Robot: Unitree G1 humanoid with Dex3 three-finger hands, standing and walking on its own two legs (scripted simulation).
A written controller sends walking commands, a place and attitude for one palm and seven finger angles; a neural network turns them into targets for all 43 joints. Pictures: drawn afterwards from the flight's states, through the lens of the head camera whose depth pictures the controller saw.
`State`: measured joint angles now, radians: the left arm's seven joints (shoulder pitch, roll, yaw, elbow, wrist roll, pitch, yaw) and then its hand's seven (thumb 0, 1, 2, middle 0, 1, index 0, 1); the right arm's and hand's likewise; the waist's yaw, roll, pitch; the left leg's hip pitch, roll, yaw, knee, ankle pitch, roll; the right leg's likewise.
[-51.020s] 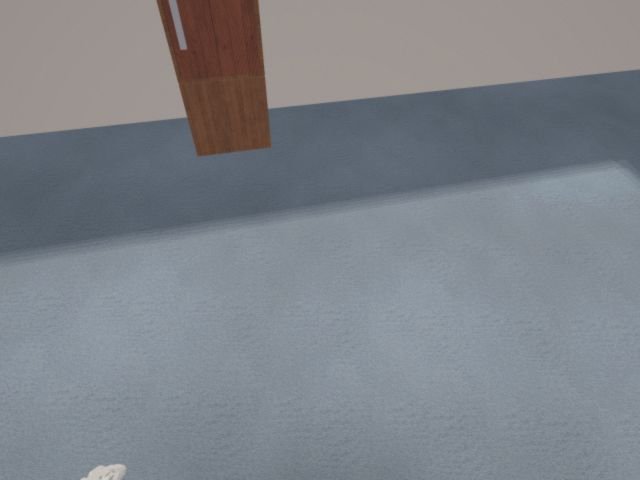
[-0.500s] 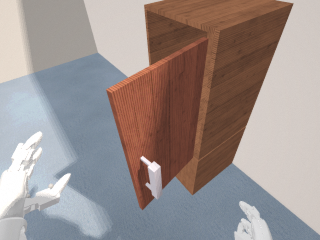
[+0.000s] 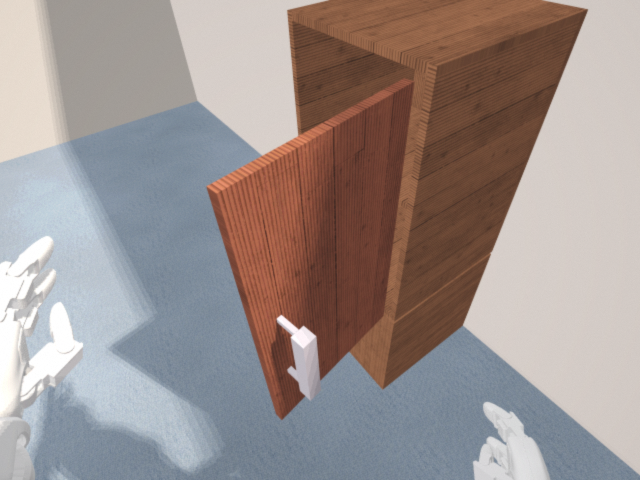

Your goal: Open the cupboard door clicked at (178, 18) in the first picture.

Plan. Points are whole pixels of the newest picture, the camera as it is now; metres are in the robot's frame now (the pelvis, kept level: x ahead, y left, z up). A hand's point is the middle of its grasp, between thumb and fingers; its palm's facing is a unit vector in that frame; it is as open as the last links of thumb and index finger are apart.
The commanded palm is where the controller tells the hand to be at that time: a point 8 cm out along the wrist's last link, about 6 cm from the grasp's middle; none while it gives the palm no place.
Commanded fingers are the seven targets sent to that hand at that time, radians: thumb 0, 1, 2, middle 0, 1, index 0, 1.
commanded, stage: draw the hand back to the body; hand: left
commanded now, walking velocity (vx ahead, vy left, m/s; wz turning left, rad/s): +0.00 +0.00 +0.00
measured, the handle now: (297, 357) +0.33 +0.09 -0.11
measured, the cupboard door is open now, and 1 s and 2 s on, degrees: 100 100 100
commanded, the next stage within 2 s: step back with the hand held close in 0.02 s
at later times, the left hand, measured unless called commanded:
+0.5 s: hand (53, 362) +0.17 +0.27 +0.16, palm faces +0.33 -0.77 -0.54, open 7.4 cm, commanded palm +0.11 +0.31 +0.18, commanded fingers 0.00 0.90 0.90 -0.20 -0.30 -0.20 -0.30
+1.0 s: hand out of the picture +0.05 +0.30 +0.16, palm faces +0.46 -0.71 -0.53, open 7.4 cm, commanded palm -0.01 +0.33 +0.18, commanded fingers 0.00 0.90 0.90 -0.20 -0.30 -0.20 -0.30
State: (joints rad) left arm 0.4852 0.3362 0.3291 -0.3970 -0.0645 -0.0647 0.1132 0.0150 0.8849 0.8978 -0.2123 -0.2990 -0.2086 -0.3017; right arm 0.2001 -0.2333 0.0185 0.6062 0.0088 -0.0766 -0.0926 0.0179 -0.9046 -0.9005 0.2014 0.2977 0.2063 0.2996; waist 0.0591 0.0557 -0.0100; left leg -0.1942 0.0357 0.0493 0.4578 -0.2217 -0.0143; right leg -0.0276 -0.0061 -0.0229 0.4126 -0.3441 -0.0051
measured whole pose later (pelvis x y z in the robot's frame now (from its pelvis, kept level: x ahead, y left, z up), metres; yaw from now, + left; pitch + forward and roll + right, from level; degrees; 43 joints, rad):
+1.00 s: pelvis -0.13 +0.02 -0.01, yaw +4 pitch -1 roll -2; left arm 0.59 0.42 0.46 -0.54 -0.04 -0.24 0.14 0.01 0.89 0.90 -0.21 -0.30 -0.21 -0.30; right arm 0.20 -0.23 -0.01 0.58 0.00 -0.06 -0.08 0.02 -0.90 -0.90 0.20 0.30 0.21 0.30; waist 0.01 0.05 0.07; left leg -0.50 0.02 0.01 0.60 -0.26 0.02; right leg -0.32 0.04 0.01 0.56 -0.24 0.01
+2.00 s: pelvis -0.28 +0.03 -0.01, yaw -1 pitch -1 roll +1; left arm 0.50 0.37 0.39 -0.38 -0.03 -0.20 0.17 0.01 0.89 0.90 -0.21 -0.30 -0.21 -0.30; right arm 0.34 -0.26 -0.02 0.71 -0.01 -0.10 -0.09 0.02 -0.90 -0.90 0.20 0.30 0.21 0.30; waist -0.01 0.00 -0.06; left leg -0.31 0.05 0.06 0.60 -0.29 0.03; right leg -0.16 0.04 -0.06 0.53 -0.36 -0.07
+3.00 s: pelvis -0.31 +0.07 +0.00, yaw +0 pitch -1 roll -1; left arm 0.37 0.16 0.01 1.16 0.01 0.02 0.02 0.00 0.94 0.90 -0.20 -0.30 -0.20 -0.30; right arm 0.32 -0.15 0.00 1.12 -0.02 0.03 -0.03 0.01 -0.91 -0.90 0.20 0.30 0.20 0.30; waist 0.00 0.01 0.08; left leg -0.27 0.01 0.06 0.44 -0.16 0.03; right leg -0.14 0.00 -0.07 0.43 -0.27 -0.02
